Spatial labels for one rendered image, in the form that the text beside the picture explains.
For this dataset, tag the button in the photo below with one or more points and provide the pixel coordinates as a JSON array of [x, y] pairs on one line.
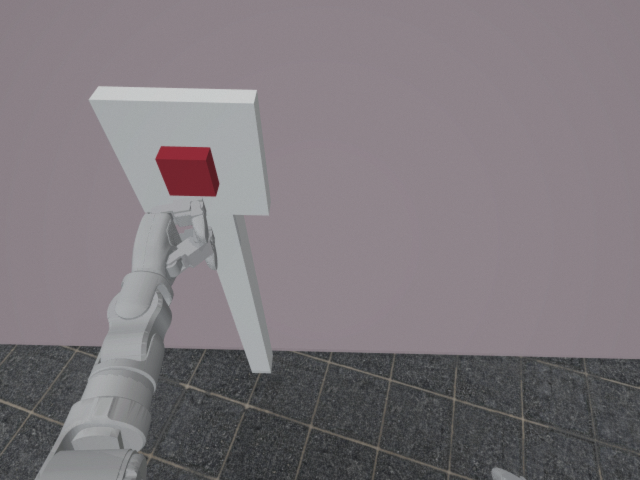
[[188, 171]]

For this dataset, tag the panel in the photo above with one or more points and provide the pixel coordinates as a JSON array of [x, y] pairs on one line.
[[139, 120]]

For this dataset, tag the left robot forearm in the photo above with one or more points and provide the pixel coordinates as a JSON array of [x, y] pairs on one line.
[[113, 412]]

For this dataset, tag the robot left hand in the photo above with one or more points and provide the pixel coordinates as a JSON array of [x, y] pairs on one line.
[[158, 246]]

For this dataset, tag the robot left upper arm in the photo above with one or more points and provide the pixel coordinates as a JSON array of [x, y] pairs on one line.
[[106, 464]]

